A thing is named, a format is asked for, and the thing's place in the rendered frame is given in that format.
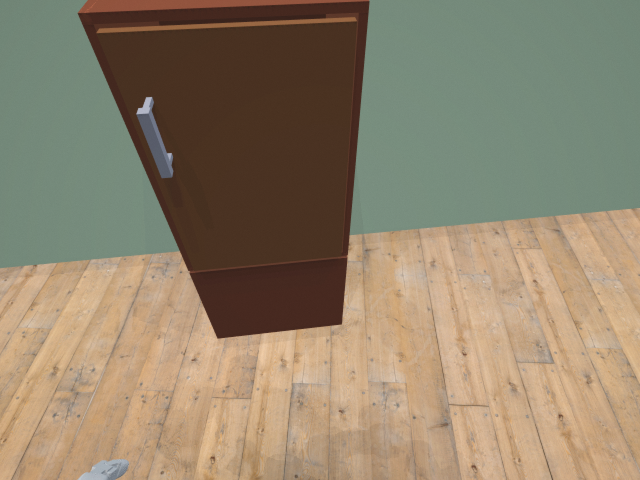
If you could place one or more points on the handle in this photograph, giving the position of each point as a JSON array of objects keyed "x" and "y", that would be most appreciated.
[{"x": 162, "y": 159}]

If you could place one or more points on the cupboard door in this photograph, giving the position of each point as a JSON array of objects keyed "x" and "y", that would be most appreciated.
[{"x": 257, "y": 118}]

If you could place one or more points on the left robot hand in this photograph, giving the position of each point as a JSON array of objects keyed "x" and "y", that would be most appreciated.
[{"x": 104, "y": 470}]

